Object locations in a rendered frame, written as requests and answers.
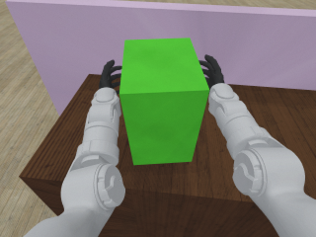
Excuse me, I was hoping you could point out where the left robot forearm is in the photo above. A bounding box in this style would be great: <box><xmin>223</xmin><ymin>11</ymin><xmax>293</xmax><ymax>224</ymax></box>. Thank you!
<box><xmin>60</xmin><ymin>87</ymin><xmax>121</xmax><ymax>196</ymax></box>

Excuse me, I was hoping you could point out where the pedestal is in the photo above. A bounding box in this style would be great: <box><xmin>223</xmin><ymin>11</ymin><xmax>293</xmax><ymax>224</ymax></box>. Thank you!
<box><xmin>19</xmin><ymin>74</ymin><xmax>316</xmax><ymax>237</ymax></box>

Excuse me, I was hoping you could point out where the right robot upper arm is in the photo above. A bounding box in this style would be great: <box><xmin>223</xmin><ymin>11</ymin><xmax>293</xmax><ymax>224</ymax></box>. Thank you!
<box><xmin>232</xmin><ymin>147</ymin><xmax>316</xmax><ymax>237</ymax></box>

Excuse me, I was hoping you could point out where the left robot upper arm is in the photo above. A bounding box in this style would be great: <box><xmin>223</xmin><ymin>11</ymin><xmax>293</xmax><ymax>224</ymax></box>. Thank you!
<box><xmin>24</xmin><ymin>162</ymin><xmax>125</xmax><ymax>237</ymax></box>

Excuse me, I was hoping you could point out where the robot left hand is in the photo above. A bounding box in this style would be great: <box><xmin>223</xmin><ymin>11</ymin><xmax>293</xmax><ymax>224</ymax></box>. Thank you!
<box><xmin>99</xmin><ymin>60</ymin><xmax>122</xmax><ymax>95</ymax></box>

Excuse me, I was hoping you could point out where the right robot forearm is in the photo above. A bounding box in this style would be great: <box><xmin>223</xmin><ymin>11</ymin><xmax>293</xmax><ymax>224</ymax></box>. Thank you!
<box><xmin>208</xmin><ymin>83</ymin><xmax>305</xmax><ymax>181</ymax></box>

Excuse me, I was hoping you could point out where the robot right hand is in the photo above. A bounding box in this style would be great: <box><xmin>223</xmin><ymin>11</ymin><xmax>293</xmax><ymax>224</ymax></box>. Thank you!
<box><xmin>198</xmin><ymin>54</ymin><xmax>225</xmax><ymax>95</ymax></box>

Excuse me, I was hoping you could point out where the carton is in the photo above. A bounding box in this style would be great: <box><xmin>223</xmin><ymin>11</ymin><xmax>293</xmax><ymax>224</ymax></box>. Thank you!
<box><xmin>119</xmin><ymin>38</ymin><xmax>210</xmax><ymax>165</ymax></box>

